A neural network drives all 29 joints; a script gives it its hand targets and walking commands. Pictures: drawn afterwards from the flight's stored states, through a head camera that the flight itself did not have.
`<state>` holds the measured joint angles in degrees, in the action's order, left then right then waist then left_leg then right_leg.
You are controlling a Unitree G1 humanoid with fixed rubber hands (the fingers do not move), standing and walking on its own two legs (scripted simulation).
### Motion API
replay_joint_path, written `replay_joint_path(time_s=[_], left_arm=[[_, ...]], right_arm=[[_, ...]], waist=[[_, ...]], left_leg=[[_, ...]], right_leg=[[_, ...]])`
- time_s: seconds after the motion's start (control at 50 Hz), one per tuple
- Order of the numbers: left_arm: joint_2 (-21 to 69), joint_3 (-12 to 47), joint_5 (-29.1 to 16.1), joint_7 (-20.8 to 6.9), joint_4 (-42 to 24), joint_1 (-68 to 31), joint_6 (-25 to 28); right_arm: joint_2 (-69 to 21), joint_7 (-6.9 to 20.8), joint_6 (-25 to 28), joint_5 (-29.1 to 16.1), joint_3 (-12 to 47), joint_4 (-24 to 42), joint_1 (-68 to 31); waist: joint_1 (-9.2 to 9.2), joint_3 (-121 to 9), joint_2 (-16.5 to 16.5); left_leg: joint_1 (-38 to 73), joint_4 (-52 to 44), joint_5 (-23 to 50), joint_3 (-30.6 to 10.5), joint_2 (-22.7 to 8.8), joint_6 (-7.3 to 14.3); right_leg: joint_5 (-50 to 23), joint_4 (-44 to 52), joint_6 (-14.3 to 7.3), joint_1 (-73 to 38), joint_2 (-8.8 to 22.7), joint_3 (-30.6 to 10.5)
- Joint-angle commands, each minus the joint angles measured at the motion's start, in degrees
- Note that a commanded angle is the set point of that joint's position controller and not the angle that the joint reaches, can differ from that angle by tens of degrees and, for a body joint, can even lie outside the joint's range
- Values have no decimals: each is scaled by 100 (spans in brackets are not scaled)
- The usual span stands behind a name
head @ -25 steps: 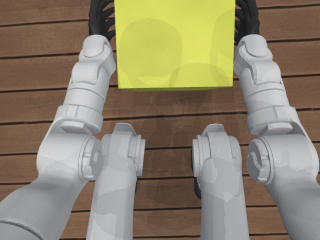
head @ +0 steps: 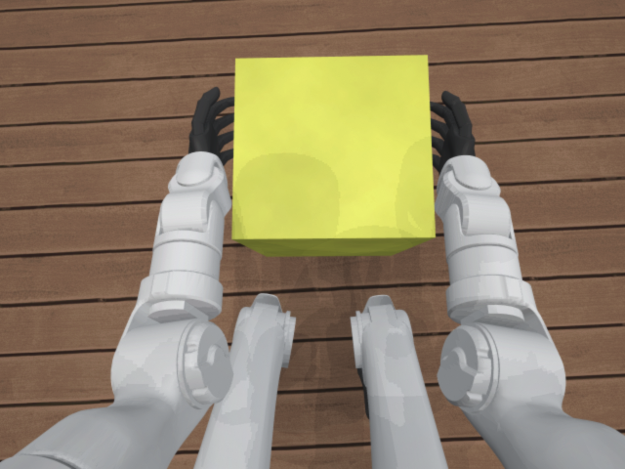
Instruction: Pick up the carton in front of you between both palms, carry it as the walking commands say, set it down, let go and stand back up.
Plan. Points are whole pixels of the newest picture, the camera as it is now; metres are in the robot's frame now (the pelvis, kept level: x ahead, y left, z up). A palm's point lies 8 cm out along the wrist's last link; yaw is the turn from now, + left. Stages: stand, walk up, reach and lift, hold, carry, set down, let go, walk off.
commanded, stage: reach and lift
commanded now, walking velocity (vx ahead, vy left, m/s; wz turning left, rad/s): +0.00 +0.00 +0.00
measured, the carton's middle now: (329, 177) +0.47 -0.01 -0.13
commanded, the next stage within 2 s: none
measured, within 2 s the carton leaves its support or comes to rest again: neither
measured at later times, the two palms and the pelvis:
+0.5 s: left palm (139, 122) +0.43 +0.14 +0.11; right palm (526, 131) +0.43 -0.15 +0.10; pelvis +0.05 +0.00 +0.14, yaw +0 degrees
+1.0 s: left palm out of the picture +0.39 +0.15 +0.26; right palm out of the picture +0.39 -0.15 +0.25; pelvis +0.10 +0.00 +0.26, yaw -1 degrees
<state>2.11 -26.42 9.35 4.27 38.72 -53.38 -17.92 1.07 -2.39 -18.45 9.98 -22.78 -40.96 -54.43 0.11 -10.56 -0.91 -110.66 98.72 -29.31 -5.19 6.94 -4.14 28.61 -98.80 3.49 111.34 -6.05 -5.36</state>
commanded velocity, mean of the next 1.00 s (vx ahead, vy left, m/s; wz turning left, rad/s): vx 0.00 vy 0.00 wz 0.00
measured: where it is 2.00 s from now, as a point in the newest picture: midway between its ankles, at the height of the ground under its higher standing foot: (318, 392)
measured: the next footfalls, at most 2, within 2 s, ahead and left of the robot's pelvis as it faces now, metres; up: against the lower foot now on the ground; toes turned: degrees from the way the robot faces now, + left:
none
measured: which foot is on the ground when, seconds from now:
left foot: down 0.00-1.00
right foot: down 0.00-1.00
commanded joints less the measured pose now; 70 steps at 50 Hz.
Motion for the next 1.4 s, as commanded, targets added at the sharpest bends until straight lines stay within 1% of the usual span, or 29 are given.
replay_joint_path(time_s=[0.0,0.08,0.14,0.38,0.5,0.64,0.78,0.92,1.02,1.06,1.12,1.18,1.2,1.28,1.38], left_arm=[[6192,3405,-843,-1342,42,-3480,-17],[6289,3680,-955,-1342,-86,-3051,-33],[6345,3783,-977,-1342,-103,-2716,-19],[6408,3792,-771,-1347,-8,-1366,153],[6426,3850,-652,-1344,-47,-673,228],[6403,4045,-584,-1364,-249,117,206],[6384,4323,-626,-1438,-578,787,-48],[6356,4586,-739,-1568,-1108,1304,-645],[6311,4696,-831,-1647,-1568,1498,-1161],[6232,4572,-781,-1671,-1598,1545,-1346],[6123,4304,-644,-1724,-1516,1461,-1538],[6079,4014,-508,-1788,-1365,1158,-1604],[6121,4023,-516,-1806,-1375,1022,-1601],[6257,4085,-558,-1853,-1468,557,-1570],[6280,4115,-563,-1872,-1463,387,-1571]], right_arm=[[-6323,1322,41,-899,3164,227,-3387],[-6439,1300,24,-1003,3452,406,-3002],[-6495,1273,42,-1010,3554,448,-2686],[-6596,1224,222,-767,3475,349,-1341],[-6592,1221,306,-674,3524,424,-686],[-6561,1235,288,-646,3741,655,78],[-6557,1294,50,-703,3992,1005,744],[-6562,1393,-549,-835,4266,1536,1244],[-6465,1435,-1070,-895,4399,2009,1424],[-6413,1452,-1260,-826,4292,2065,1487],[-6359,1511,-1459,-694,4006,1980,1435],[-6335,1584,-1530,-577,3713,1796,1126],[-6371,1603,-1526,-586,3720,1806,984],[-6496,1648,-1498,-643,3803,1884,508],[-6555,1651,-1504,-663,3845,1889,346]], waist=[[26,-5712,150],[5,-5542,173],[11,-5298,179],[11,-4107,107],[11,-3610,92],[7,-3030,93],[1,-2437,99],[-17,-1653,72],[-7,-979,75],[9,-618,81],[5,-111,69],[-18,178,65],[-17,162,59],[-23,-169,63],[-10,-362,86]], left_leg=[[3292,-1279,1004,970,399,161],[3713,-1617,1134,889,392,152],[3998,-1907,1174,818,384,151],[5338,-3298,1356,470,280,234],[6170,-4032,1662,292,191,270],[7275,-4946,2202,117,90,303],[8455,-5863,2878,7,-14,308],[9515,-6771,3223,-1,-112,304],[10046,-7335,3191,2,-154,304],[10131,-7506,2960,10,-169,311],[10131,-7693,2390,52,-183,329],[10033,-7749,1851,96,-204,373],[10041,-7741,1764,106,-209,380],[10149,-7658,1774,121,-219,391],[10229,-7657,1776,146,-208,386]], right_leg=[[-1040,1322,-157,-3739,-392,922],[-1161,1656,-137,-4151,-395,867],[-1204,1944,-138,-4454,-392,815],[-1415,3306,-203,-5813,-307,489],[-1694,4038,-237,-6605,-239,331],[-2216,4942,-270,-7679,-146,163],[-2847,5830,-273,-8768,-61,52],[-3164,6732,-247,-9779,27,35],[-3127,7320,-240,-10338,56,27],[-2890,7491,-259,-10383,60,43],[-2318,7654,-297,-10344,73,93],[-1786,7698,-314,-10255,98,132],[-1697,7696,-319,-10260,104,141],[-1700,7633,-318,-10360,114,152],[-1724,7638,-296,-10457,110,170]])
